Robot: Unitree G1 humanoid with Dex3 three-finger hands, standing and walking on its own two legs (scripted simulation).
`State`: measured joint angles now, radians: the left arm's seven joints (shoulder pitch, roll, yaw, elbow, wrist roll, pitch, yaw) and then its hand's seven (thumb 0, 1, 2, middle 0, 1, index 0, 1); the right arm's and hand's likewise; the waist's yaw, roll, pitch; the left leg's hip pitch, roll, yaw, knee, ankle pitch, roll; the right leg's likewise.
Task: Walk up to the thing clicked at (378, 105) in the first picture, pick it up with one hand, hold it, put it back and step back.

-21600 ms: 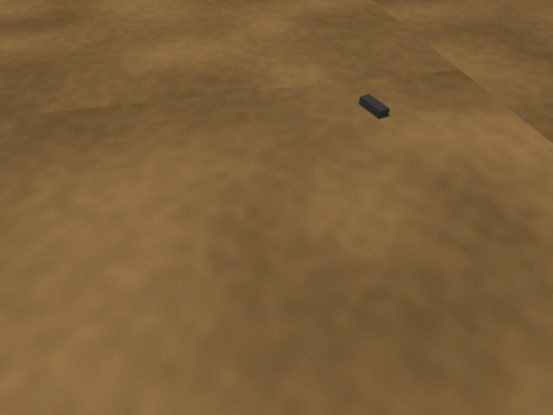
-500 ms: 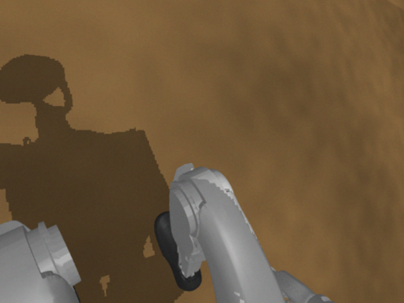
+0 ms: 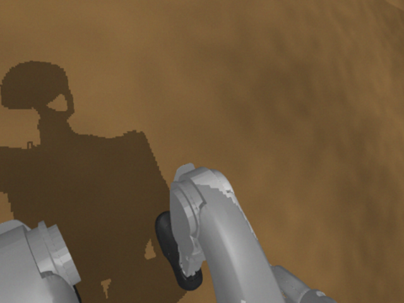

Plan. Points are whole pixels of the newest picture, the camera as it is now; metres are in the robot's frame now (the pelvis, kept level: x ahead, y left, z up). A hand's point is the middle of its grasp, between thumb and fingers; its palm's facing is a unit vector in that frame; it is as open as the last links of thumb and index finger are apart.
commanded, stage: close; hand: left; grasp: from above
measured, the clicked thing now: out of the picture +0.44 +0.35 -0.27
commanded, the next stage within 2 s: settle in 0.32 s
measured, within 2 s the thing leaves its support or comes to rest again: leaves its support in 0.74 s
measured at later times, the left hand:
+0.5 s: hand out of the picture +0.43 +0.34 -0.25, palm faces -0.44 -0.17 -0.88, open 10.9 cm
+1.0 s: hand out of the picture +0.43 +0.36 -0.19, palm faces -0.39 -0.12 -0.91, open 10.8 cm
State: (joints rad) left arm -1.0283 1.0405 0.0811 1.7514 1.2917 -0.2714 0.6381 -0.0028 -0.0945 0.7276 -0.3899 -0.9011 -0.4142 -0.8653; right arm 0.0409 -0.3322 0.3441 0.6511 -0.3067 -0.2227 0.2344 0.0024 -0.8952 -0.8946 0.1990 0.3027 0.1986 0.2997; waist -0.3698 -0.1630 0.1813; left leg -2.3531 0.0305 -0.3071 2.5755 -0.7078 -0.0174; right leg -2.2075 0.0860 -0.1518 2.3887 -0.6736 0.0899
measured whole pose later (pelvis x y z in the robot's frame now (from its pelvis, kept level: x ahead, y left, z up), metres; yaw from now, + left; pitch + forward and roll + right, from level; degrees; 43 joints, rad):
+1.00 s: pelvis +0.01 +0.00 +0.01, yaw +2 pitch +31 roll -14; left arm -0.90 0.88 0.10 1.41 1.23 -0.19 0.44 0.00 -0.14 0.74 -0.50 -0.85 -0.53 -0.79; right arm 0.11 -0.32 0.18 0.68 -0.22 -0.16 0.25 0.00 -0.91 -0.90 0.20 0.30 0.20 0.30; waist -0.28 -0.06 0.03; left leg -2.38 0.02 -0.26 2.52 -0.71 -0.02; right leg -2.24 0.05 -0.12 2.38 -0.71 0.07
